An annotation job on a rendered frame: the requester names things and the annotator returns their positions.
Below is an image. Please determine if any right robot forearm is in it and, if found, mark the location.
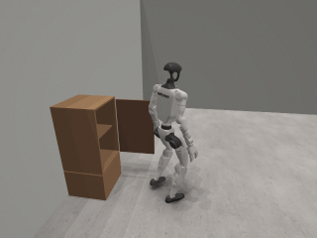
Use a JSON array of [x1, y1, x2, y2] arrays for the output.
[[179, 116, 194, 146]]

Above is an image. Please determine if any robot torso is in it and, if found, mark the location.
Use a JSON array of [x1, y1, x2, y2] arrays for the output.
[[156, 86, 179, 142]]

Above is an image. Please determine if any right robot upper arm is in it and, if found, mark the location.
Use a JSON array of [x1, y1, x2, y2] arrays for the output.
[[175, 89, 188, 124]]

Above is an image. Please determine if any cupboard door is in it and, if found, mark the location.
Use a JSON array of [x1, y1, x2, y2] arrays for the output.
[[115, 99, 155, 155]]

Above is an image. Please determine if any left robot upper arm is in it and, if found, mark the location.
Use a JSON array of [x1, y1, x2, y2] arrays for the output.
[[149, 84, 162, 112]]

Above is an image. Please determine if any right robot hand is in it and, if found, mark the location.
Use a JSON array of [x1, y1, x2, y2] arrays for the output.
[[186, 144, 199, 162]]

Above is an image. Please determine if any left robot forearm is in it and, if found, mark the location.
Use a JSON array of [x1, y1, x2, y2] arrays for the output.
[[149, 109, 159, 126]]

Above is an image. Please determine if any robot left thigh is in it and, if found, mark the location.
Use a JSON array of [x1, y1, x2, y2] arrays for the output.
[[154, 125, 173, 159]]

